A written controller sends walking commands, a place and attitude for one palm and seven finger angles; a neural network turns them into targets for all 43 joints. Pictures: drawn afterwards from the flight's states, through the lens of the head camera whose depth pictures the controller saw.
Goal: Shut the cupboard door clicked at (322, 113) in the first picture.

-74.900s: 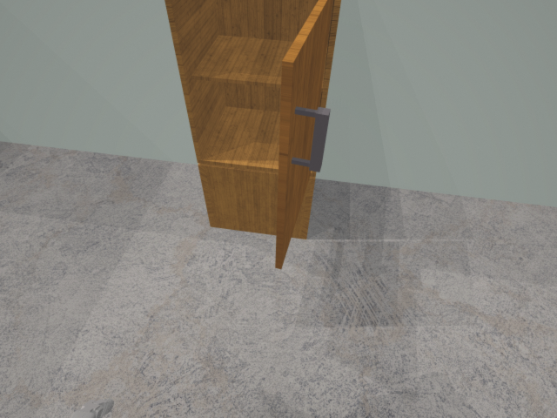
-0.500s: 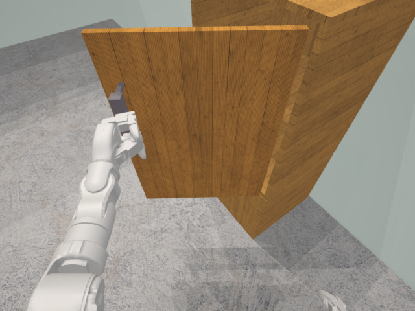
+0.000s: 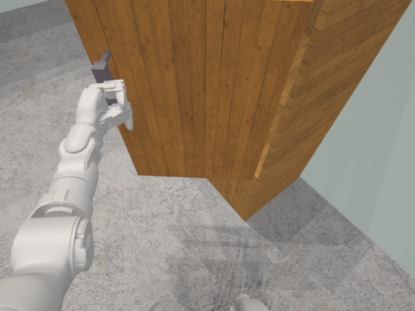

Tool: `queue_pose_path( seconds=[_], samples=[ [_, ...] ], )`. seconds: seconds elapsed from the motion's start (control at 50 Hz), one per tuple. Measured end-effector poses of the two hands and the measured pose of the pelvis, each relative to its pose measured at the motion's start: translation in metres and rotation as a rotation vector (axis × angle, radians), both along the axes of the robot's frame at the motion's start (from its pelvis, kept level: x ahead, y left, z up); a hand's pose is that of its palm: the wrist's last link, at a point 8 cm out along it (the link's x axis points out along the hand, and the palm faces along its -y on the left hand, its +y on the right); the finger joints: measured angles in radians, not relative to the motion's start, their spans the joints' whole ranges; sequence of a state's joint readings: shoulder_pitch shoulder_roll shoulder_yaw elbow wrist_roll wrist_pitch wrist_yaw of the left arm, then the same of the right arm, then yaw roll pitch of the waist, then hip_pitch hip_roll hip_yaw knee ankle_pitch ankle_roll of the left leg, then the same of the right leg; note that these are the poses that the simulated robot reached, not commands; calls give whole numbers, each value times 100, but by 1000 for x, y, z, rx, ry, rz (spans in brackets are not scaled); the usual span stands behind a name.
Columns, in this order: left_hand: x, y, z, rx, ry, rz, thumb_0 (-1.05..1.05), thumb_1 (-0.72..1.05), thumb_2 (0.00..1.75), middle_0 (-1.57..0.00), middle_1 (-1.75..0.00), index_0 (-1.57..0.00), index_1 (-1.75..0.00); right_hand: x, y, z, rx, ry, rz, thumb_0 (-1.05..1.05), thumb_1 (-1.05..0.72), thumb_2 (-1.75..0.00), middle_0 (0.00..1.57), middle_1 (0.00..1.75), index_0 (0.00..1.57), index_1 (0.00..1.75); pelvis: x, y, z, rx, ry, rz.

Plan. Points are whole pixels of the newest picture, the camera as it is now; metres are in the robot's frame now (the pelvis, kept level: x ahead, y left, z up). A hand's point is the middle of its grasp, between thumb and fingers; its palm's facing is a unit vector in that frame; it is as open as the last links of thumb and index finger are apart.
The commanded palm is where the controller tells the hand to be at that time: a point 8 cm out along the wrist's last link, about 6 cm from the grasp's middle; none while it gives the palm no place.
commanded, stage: push the door shut along its arc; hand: left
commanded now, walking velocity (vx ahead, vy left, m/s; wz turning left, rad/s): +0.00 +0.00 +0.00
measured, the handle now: (112, 87) +0.54 +0.18 +0.11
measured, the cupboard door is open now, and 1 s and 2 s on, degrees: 50 41 27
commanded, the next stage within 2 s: pull the fist back off the door in 1.34 s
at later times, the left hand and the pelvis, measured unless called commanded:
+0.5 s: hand (158, 85) +0.54 +0.09 +0.12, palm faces -0.26 -0.97 +0.01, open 3.1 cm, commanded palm +0.53 +0.15 +0.11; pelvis +0.00 +0.01 -0.01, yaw -1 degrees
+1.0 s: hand (158, 78) +0.56 +0.09 +0.12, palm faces -0.33 -0.94 -0.01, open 3.3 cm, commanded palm +0.58 +0.12 +0.11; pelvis +0.01 +0.00 -0.02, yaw -1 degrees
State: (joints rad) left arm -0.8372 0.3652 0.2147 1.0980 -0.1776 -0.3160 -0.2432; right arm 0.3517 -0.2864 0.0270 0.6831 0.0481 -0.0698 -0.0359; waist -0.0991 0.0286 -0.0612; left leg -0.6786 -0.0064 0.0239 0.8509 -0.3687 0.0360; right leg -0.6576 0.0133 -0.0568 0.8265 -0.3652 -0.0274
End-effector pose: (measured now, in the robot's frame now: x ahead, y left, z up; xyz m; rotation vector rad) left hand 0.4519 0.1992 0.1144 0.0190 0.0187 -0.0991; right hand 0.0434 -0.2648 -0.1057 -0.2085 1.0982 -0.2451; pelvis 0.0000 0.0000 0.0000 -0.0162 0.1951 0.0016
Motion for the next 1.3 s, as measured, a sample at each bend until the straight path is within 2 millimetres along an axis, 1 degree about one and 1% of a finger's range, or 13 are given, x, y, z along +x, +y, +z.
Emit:
queue_pose_path(
  seconds=[0.14,0.28,0.38,0.44,0.5,0.58,0.66,0.76,0.92,1.04,1.16,1.3],
  samples=[
    [19,0,-1,-1,-4,-38,2,90,90,-131,-150,-132,-150,-23,0,-1,-22,60,-20,0,-90,-90,20,30,20,30,-2,4,-5,-9,38,2],
    [38,-10,-3,7,10,-84,2,90,90,-130,-150,-131,-150,-41,3,-5,-30,116,-38,0,-90,-90,20,30,20,30,-3,10,-10,-18,74,4],
    [54,-30,0,15,10,-137,2,90,90,-130,-150,-130,-150,-51,8,-7,-25,141,-55,0,-90,-90,20,30,20,30,-1,13,-13,-21,96,1],
    [66,-44,2,-8,15,-159,2,90,90,-130,-150,-130,-150,-57,11,-8,-19,153,-73,0,-90,-90,20,30,20,30,1,13,-14,-21,107,-7],
    [78,-53,3,-28,27,-161,2,90,90,-130,-150,-130,-150,-64,14,-7,-13,161,-96,0,-90,-90,20,30,20,30,3,13,-15,-18,119,-18],
    [91,-54,4,-19,21,-146,2,90,89,-130,-150,-130,-150,-73,17,-8,0,183,-126,0,-90,-90,20,30,20,30,7,12,-16,-13,136,-35],
    [94,-50,3,8,15,-161,1,87,89,-130,-150,-130,-150,-82,19,-9,17,228,-140,0,-90,-90,20,30,20,30,11,10,-15,-10,141,-40],
    [95,-47,2,15,42,-190,1,88,89,-130,-150,-130,-150,-84,16,-7,14,265,-139,0,-90,-90,20,30,20,30,13,6,-14,-15,141,-30],
    [102,-51,6,-2,53,-226,4,89,92,-130,-150,-130,-150,-73,-2,-3,-45,249,-116,0,-90,-90,20,30,20,30,11,2,-16,-26,153,-11],
    [107,-55,6,4,46,-242,4,91,94,-130,-150,-130,-150,-69,-11,-6,-77,243,-95,0,-90,-90,20,30,20,30,7,1,-22,-31,174,-1],
    [114,-63,6,12,42,-256,4,97,98,-130,-150,-130,-150,-75,-10,-14,-81,262,-91,0,-90,-90,20,30,20,30,2,1,-29,-34,198,3],
    [123,-76,6,17,50,-273,3,102,102,-130,-150,-130,-150,-90,-2,-20,-66,293,-110,0,-90,-90,20,30,20,30,0,1,-35,-36,221,2]
  ],
)
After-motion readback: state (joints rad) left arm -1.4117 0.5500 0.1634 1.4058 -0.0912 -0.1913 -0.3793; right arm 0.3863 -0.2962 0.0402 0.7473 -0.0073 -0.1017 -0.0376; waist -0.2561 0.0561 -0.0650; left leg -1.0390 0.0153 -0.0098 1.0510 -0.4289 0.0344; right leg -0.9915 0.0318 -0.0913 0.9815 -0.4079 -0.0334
